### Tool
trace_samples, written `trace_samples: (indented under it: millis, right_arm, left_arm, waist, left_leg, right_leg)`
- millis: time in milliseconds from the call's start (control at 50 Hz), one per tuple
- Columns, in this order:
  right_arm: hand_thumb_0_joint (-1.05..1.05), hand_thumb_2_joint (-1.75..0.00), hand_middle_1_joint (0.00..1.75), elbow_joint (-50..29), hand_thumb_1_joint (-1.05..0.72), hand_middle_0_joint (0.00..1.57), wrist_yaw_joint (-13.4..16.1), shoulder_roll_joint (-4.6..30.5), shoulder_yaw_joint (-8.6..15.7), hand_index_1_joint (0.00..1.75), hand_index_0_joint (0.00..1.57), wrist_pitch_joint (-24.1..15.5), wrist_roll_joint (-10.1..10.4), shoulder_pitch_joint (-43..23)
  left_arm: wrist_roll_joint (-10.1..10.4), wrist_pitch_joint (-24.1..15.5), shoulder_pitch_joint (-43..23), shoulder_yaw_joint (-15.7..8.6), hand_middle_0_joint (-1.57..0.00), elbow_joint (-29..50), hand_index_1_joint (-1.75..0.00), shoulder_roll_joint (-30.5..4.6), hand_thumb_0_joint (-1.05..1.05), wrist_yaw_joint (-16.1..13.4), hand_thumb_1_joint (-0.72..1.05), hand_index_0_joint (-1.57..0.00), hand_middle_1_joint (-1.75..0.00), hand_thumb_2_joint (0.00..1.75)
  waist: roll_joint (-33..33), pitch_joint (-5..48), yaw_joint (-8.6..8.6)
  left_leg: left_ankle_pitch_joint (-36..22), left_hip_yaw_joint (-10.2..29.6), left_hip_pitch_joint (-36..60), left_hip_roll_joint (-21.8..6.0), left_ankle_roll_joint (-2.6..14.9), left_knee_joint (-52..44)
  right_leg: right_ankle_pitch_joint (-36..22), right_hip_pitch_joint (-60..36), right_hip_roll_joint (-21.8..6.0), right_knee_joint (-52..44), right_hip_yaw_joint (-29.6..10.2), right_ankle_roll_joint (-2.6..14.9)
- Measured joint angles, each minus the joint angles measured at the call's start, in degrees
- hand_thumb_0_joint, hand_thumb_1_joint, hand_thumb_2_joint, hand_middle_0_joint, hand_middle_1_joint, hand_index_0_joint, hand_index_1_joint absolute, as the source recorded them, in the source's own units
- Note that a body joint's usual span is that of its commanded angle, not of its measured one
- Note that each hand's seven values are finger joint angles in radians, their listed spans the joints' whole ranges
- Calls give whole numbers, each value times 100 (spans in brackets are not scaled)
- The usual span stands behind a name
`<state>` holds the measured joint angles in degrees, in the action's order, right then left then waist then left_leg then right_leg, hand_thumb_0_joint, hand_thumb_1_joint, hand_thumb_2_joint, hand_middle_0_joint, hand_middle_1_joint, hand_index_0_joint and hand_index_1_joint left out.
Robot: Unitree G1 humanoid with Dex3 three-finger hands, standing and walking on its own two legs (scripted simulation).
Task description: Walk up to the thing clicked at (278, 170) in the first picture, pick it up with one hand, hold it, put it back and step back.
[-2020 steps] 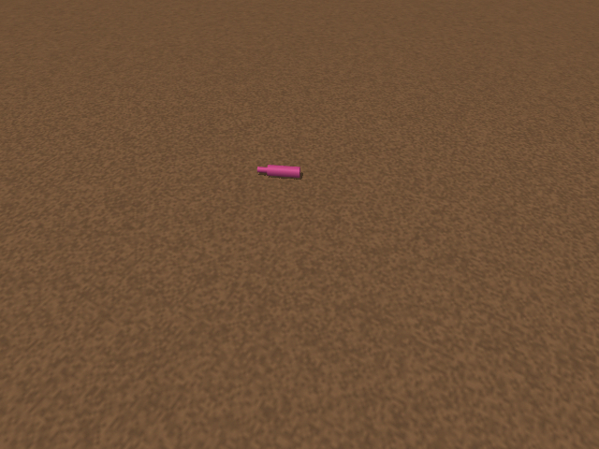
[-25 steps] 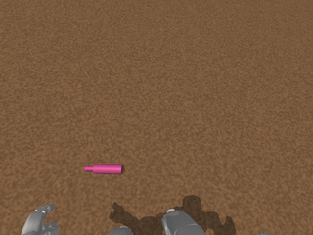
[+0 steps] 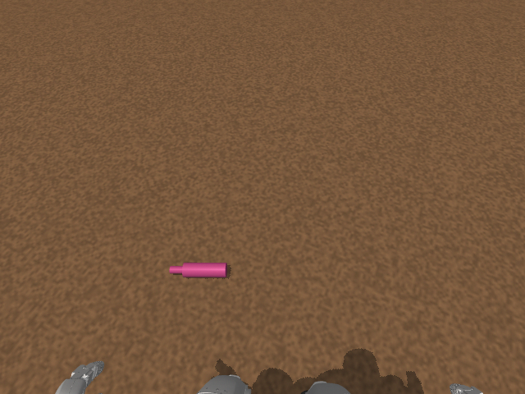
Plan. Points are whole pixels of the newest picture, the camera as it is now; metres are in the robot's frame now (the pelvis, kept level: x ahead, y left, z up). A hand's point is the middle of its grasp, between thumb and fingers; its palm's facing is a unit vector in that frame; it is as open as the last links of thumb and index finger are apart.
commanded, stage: step back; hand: left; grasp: from above
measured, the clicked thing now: (198, 269) +0.60 +0.28 -0.73
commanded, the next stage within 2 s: none
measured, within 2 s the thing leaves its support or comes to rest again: neither
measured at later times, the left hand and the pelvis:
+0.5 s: hand out of the picture -0.08 +0.27 -0.16, palm faces -0.06 -0.92 -0.38, open 7.4 cm; pelvis -0.17 +0.00 -0.01, yaw -4 degrees
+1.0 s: hand out of the picture -0.20 +0.25 -0.15, palm faces +0.03 -0.93 -0.36, open 7.4 cm; pelvis -0.34 -0.02 +0.00, yaw +2 degrees
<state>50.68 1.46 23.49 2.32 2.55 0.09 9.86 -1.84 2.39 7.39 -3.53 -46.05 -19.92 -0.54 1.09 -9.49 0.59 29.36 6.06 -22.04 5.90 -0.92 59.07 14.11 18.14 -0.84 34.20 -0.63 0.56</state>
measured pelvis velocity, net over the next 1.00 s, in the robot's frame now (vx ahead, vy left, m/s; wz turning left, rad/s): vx -0.34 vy -0.02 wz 0.04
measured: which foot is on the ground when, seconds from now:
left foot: up 0.00-0.06, down 0.08-0.56, up 0.58-0.84, down 0.86-1.00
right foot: down 0.00-0.10, up 0.12-0.50, down 0.52-0.86, up 0.88-1.00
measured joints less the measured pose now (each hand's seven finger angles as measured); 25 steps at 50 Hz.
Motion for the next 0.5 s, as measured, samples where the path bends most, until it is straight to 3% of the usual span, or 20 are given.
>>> trace_samples:
  millis: [40,80,120,160,180,240,300,400,500]
  right_arm:
    - [1,-90,30,-6,-91,20,-9,-5,5,30,20,-6,-31,55]
    - [1,-90,30,-3,-91,20,-39,-15,23,30,20,-54,-70,99]
    - [1,-90,30,44,-91,20,-58,-141,48,30,20,-94,-162,52]
    - [1,-90,30,23,-91,20,-127,-196,4,30,20,-108,-204,47]
    - [1,-90,30,21,-91,20,-132,-232,-17,30,20,-119,-210,43]
    - [1,-90,30,-11,-90,20,-93,-321,-60,30,20,-123,-219,3]
    - [1,-90,30,-116,-90,20,-52,-345,-44,30,20,-141,-197,-104]
    - [1,-90,30,-371,-90,20,-24,-345,-30,30,20,-193,-166,-328]
    - [1,-90,30,-504,-90,20,-62,-194,-14,30,20,-102,-194,-480]
  left_arm:
    - [3,-7,-80,8,-20,133,-30,-54,1,-14,90,-21,-30,90]
    - [33,14,-147,27,-20,241,-30,-132,1,-1,90,-21,-30,90]
    - [75,70,-236,-1,-20,239,-30,-242,1,6,90,-20,-30,90]
    - [85,138,-213,-34,-20,119,-30,-243,1,-36,90,-20,-30,90]
    - [97,173,-187,-46,-20,57,-30,-256,1,-53,90,-20,-30,90]
    - [151,183,-48,-84,-20,-43,-30,-299,1,-64,90,-20,-30,90]
    - [130,165,136,-121,-20,-88,-30,-323,1,-44,90,-20,-30,90]
    - [95,199,375,-149,-20,-185,-30,-374,1,-6,90,-20,-30,90]
    - [87,143,466,-138,-20,-264,-30,-334,1,97,90,-20,-30,90]
  waist:
    - [-48,-32,-29]
    - [-110,-50,-63]
    - [-393,-176,-9]
    - [-369,-165,-58]
    - [-356,-143,-89]
    - [-385,-57,-60]
    - [-363,-49,-4]
    - [-330,-115,57]
    - [-177,-109,102]
  left_leg:
    - [-43,-167,328,-186,33,-795]
    - [-595,-324,735,-338,86,-1891]
    - [-851,-483,809,-199,256,-2121]
    - [-916,-453,701,-281,336,-2056]
    - [-1001,-426,680,-332,344,-2124]
    - [-1316,-460,631,-442,342,-2441]
    - [-1547,-534,529,-546,344,-2597]
    - [-1814,-709,245,-718,312,-2578]
    - [-2037,-816,-189,-904,166,-2347]
  right_leg:
    - [-57,134,-61,78,103,-49]
    - [-43,335,-125,306,187,-111]
    - [193,518,-220,651,-17,-95]
    - [1231,740,200,1497,-424,-38]
    - [1459,849,428,2034,-613,1]
    - [1491,1023,788,3232,-860,22]
    - [1433,872,812,3625,-859,-132]
    - [1508,334,562,2878,-761,-296]
    - [1250,-372,190,1017,-311,-117]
